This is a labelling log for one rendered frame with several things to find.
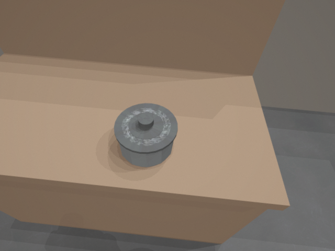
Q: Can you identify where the table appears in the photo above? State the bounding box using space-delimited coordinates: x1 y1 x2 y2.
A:
0 0 290 244

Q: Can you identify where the pot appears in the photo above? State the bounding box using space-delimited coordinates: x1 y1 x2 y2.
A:
119 142 173 167

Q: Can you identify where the knob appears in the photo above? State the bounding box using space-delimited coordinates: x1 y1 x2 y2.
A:
138 113 154 129

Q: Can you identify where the lid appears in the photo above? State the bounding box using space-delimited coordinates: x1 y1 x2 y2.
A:
114 103 178 154

